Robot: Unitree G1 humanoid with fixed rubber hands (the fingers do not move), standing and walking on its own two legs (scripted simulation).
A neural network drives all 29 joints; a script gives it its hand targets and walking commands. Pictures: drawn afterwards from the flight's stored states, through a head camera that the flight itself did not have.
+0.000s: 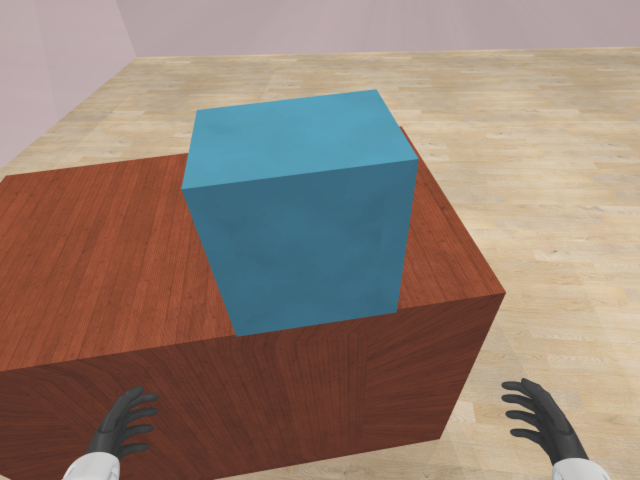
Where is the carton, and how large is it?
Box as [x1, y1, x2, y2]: [181, 89, 418, 336]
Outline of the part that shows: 376,89 197,110 181,189 237,336 396,312 418,159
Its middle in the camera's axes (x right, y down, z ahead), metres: -0.02 -0.03 +0.60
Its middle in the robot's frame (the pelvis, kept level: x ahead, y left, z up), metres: +0.48 +0.03 +0.08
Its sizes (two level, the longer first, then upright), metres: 0.266 0.194 0.298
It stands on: a pedestal, 0.70 m high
